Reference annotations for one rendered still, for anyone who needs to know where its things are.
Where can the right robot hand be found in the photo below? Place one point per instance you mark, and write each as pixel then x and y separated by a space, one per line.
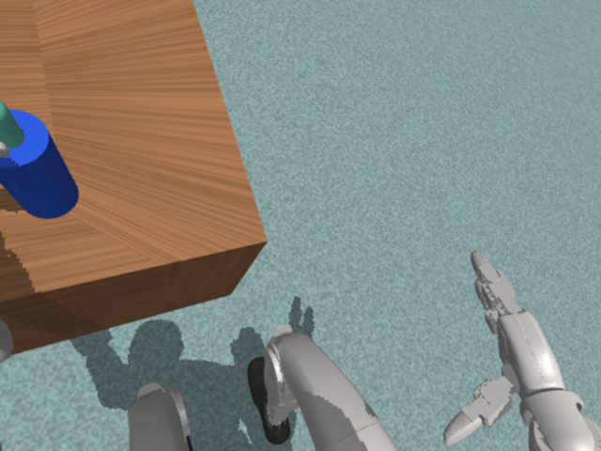
pixel 528 361

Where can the right robot arm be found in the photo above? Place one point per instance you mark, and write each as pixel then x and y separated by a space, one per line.
pixel 556 422

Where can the bottle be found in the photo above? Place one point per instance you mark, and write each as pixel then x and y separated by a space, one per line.
pixel 34 172

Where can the right robot foot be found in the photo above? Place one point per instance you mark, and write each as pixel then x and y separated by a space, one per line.
pixel 274 434

